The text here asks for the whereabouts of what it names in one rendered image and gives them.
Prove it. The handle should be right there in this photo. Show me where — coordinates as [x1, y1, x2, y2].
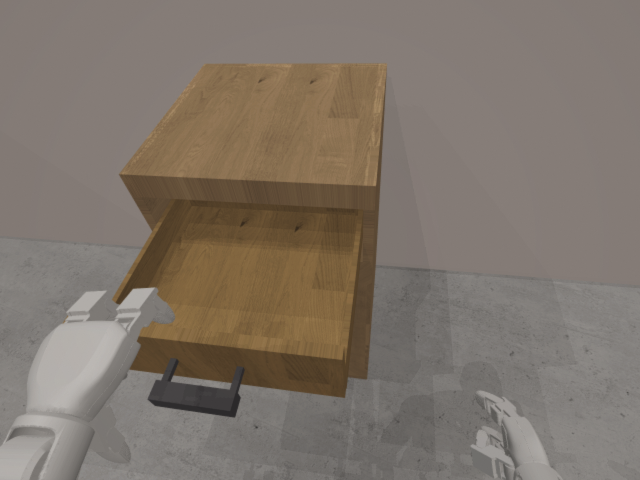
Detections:
[148, 358, 245, 418]

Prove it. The drawer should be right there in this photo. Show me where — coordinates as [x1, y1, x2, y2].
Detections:
[62, 199, 363, 398]

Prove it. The left robot hand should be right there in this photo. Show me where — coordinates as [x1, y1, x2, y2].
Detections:
[26, 288, 175, 463]

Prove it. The robot left forearm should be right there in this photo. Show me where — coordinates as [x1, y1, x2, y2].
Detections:
[0, 411, 95, 480]

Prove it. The right robot hand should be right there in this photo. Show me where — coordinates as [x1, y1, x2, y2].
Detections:
[470, 390, 550, 480]

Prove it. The cabinet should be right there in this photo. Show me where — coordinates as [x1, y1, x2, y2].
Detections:
[119, 63, 387, 379]

